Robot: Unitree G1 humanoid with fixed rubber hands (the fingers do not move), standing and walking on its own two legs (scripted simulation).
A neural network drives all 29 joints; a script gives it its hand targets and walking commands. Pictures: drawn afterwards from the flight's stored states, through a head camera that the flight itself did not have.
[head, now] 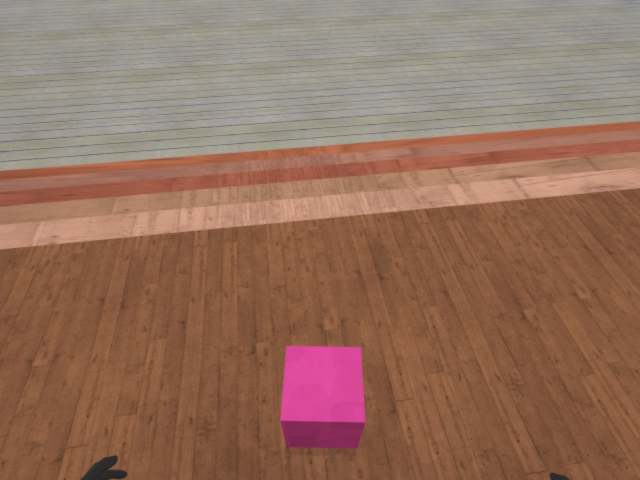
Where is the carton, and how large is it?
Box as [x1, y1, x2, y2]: [281, 346, 364, 448]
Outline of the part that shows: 286,346 281,408 281,424 286,446 356,448 364,425 360,347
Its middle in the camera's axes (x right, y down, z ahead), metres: +0.01 +0.44 +1.11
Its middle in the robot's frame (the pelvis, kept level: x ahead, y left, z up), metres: +0.45 +0.01 -0.66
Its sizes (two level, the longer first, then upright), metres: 0.210 0.200 0.250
